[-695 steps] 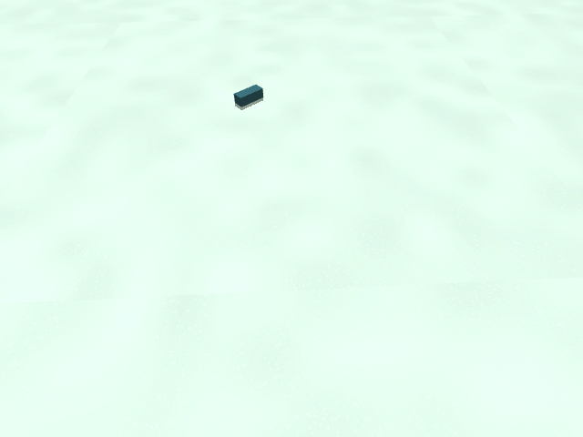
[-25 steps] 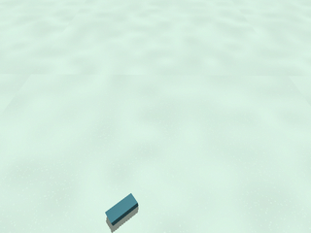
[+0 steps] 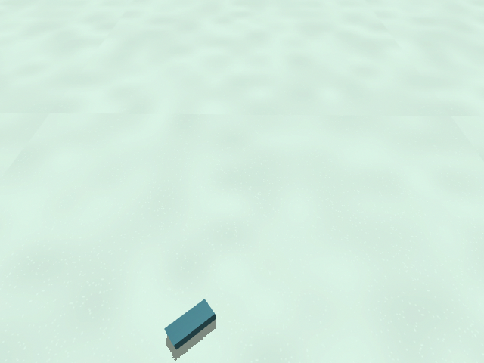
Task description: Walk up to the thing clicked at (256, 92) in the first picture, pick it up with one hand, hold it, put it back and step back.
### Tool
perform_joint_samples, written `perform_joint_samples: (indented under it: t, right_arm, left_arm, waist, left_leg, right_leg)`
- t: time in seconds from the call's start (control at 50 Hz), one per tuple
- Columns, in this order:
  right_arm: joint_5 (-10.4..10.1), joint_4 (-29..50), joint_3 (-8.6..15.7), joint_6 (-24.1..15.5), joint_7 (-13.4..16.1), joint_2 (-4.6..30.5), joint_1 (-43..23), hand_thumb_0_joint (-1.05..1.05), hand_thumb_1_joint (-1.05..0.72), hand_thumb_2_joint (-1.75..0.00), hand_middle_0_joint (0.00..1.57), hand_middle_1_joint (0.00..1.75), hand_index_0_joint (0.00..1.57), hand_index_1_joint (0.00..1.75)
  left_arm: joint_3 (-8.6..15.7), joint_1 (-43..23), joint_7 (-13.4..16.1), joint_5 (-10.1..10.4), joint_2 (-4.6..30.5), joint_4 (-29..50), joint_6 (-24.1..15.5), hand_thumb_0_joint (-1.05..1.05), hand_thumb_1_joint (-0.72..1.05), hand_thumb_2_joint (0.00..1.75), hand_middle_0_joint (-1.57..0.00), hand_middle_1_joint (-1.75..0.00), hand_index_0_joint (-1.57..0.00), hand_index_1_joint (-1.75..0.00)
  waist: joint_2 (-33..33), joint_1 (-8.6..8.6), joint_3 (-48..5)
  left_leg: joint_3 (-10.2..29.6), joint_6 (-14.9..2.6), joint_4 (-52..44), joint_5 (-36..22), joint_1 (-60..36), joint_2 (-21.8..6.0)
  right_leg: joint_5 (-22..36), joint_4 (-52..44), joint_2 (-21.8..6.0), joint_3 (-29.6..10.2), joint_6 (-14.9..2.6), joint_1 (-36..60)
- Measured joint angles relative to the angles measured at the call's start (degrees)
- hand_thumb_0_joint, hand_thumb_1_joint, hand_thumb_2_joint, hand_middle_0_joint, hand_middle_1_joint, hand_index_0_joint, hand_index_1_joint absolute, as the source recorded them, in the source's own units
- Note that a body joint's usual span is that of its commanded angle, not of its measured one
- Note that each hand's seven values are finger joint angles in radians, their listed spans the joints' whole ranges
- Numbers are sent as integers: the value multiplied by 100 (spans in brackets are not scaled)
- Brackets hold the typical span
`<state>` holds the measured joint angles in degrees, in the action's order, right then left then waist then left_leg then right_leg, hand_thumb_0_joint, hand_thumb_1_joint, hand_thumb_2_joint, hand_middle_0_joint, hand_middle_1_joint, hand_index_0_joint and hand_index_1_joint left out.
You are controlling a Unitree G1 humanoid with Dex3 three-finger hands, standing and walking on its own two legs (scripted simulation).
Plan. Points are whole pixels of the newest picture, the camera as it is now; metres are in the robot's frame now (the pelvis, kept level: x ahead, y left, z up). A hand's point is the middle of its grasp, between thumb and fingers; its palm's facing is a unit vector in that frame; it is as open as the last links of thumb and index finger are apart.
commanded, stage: stand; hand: left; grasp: from above
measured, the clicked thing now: (191, 323) +0.40 +0.22 -0.75
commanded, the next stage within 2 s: rise first in 0.36 s
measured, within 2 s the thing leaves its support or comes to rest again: neither
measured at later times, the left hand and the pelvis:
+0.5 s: hand out of the picture +0.07 +0.25 -0.16, palm faces -0.02 -0.94 -0.34, open 7.4 cm; pelvis +0.00 +0.00 +0.00, yaw +0 degrees
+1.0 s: hand out of the picture +0.13 +0.26 -0.22, palm faces -0.09 -0.88 -0.46, open 13.5 cm; pelvis -0.02 +0.00 -0.07, yaw -1 degrees
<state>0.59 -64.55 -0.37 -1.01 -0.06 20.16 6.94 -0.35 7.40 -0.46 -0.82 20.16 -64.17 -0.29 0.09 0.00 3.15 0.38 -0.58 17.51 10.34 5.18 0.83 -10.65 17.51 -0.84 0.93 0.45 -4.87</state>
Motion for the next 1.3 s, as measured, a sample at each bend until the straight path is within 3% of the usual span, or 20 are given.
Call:
perform_joint_samples:
  t: [0.48, 0.52, 0.56, 0.62, 0.68, 0.84, 0.98, 1.12, 1.3]
  right_arm:
    - [-7, 31, 6, 6, 1, -5, -2, 0, -90, -90, 20, 30, 20, 30]
    - [-191, 526, -19, -24, 103, -27, 179, 0, -90, -90, 20, 30, 20, 30]
    - [-298, 987, -14, -136, 185, -102, 294, 0, -90, -91, 20, 30, 20, 30]
    - [-268, 1472, 45, -193, 203, -306, 368, 0, -92, -91, 20, 30, 20, 30]
    - [-217, 1851, 104, -201, 159, -507, 495, 0, -93, -91, 20, 30, 20, 30]
    - [-210, 2552, 96, -218, 62, -625, 762, 1, -92, -91, 20, 30, 20, 30]
    - [-151, 2886, 168, -440, 67, -602, 729, 1, -91, -90, 20, 30, 20, 30]
    - [-116, 3083, 186, -591, 133, -627, 541, 1, -92, -91, 20, 30, 20, 30]
    - [-101, 3247, 120, -739, 174, -677, 392, 1, -92, -91, 20, 30, 20, 30]
  left_arm:
    - [7, -18, 2, -1, 0, 21, -11, 0, 90, 90, -20, -30, -20, -31]
    - [105, -6, 76, 124, -52, 331, -29, 1, 89, 90, -21, -32, -20, -33]
    - [270, -322, 100, 122, -114, 339, -127, 1, 84, 91, -21, -36, -19, -38]
    - [575, -860, 9, -129, -93, 219, -85, 1, 73, 92, -19, -47, -18, -50]
    - [814, -977, -24, -410, -46, 492, -1, 1, 57, 93, -15, -63, -15, -65]
    - [843, -642, 179, -823, -161, 1287, 780, 0, 3, 97, -8, -93, -9, -93]
    - [932, -180, 315, -1131, -232, 2076, 968, 0, -37, 97, -10, -101, -9, -102]
    - [913, 245, 419, -1407, -243, 2951, 1171, 0, -52, 97, -11, -103, -10, -105]
    - [822, 459, 641, -1766, -255, 3519, 1476, 0, -56, 94, -11, -105, -11, -106]
  waist:
    - [10, -10, -11]
    - [7, -39, -75]
    - [8, -45, -25]
    - [64, -68, -88]
    - [118, -103, -224]
    - [4, -204, -509]
    - [14, -151, -702]
    - [20, -122, -820]
    - [9, -110, -1027]
  left_leg:
    - [-7, 7, 11, 22, -30, -18]
    - [16, 0, 275, 106, 309, -7]
    - [41, -1, 614, 209, 688, -5]
    - [34, 16, 1176, 386, 1370, -31]
    - [-11, 28, 1647, 585, 1859, -69]
    - [-31, 8, 2522, 1008, 2642, -113]
    - [-2, -3, 3644, 1509, 3635, -116]
    - [58, 0, 4449, 1847, 4391, -127]
    - [122, 4, 5197, 2130, 5201, -120]
  right_leg:
    - [0, -21, 18, -7, -8, 40]
    - [-97, 252, 6, 16, -13, -292]
    - [-202, 573, 3, 43, -24, -653]
    - [-371, 1124, 26, 36, -39, -1334]
    - [-543, 1584, 62, -10, -58, -1839]
    - [-895, 2354, 102, -32, -40, -2588]
    - [-1394, 3460, 102, -4, -26, -3565]
    - [-1730, 4228, 111, 55, -33, -4288]
    - [-2018, 4949, 104, 118, -40, -5064]
